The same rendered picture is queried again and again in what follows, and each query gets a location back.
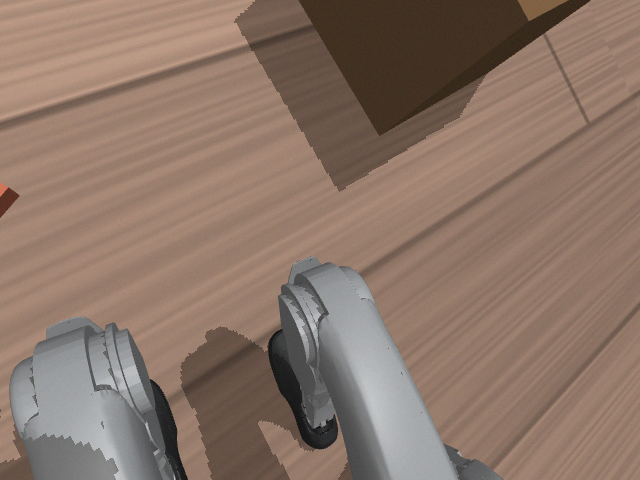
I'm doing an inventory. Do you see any right robot foot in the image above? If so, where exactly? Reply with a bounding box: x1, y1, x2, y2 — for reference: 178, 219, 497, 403
268, 329, 338, 449

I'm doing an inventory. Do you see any right robot hand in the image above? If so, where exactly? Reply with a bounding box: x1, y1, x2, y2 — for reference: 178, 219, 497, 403
443, 443, 503, 480

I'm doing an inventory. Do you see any left robot foot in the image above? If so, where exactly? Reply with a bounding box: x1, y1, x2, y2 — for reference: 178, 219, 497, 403
150, 379, 188, 480

